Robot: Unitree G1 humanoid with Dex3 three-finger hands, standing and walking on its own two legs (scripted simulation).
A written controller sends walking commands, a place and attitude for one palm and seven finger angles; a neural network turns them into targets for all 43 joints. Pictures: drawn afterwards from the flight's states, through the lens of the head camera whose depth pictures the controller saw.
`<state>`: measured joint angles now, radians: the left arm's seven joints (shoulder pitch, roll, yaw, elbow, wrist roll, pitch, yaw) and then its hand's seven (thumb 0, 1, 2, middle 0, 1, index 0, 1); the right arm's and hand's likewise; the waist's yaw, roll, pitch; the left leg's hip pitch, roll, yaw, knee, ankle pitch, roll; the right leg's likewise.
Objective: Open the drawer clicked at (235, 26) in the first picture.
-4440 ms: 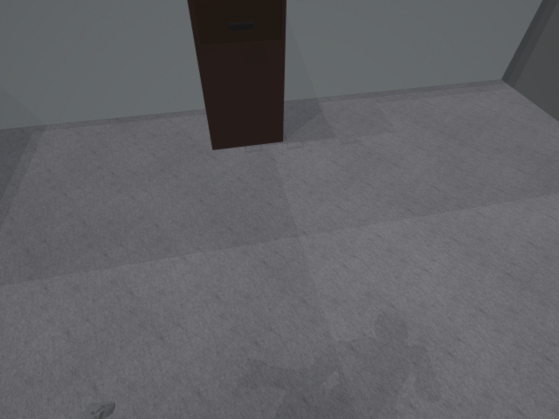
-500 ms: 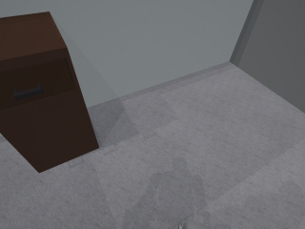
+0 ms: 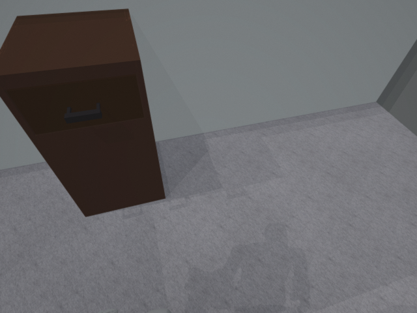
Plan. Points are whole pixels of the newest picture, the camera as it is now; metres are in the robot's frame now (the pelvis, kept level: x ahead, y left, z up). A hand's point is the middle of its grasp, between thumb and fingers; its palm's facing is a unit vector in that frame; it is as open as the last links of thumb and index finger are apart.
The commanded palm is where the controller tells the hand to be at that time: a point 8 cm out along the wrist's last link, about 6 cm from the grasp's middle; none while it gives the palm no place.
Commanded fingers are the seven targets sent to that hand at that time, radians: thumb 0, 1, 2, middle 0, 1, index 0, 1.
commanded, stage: turn to face it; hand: left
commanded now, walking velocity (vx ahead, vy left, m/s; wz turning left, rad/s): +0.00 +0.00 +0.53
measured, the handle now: (83, 111) +0.71 +0.44 -0.07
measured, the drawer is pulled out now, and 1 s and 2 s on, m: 0.00 0.00 0.00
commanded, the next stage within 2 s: take the last steps up to it in 0.56 s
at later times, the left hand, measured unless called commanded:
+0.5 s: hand out of the picture +0.04 +0.23 -0.15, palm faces +0.21 -0.94 -0.28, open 7.4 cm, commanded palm none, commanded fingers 0.00 0.90 0.90 -0.20 -0.30 -0.20 -0.30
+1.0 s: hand out of the picture -0.08 +0.21 -0.18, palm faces +0.35 -0.92 -0.18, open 7.3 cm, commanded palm none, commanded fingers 0.00 0.90 0.90 -0.20 -0.30 -0.20 -0.30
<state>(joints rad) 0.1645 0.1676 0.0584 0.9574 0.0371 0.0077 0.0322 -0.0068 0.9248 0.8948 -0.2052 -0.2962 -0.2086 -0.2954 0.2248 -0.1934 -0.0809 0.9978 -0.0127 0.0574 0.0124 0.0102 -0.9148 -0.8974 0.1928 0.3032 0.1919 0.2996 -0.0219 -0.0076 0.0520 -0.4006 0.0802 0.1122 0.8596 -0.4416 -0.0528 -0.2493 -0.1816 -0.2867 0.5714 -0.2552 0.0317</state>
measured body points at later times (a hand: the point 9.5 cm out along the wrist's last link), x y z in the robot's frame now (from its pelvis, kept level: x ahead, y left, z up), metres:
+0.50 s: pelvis +0.00 +0.01 +0.01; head +0.03 +0.01 +0.46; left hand +0.03 +0.28 -0.13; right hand +0.11 -0.21 -0.14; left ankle +0.04 +0.11 -0.73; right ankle +0.01 -0.12 -0.71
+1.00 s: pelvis +0.01 +0.05 +0.00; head +0.02 +0.07 +0.45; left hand -0.10 +0.26 -0.16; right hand +0.14 -0.17 -0.14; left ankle -0.05 +0.14 -0.73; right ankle +0.01 -0.10 -0.70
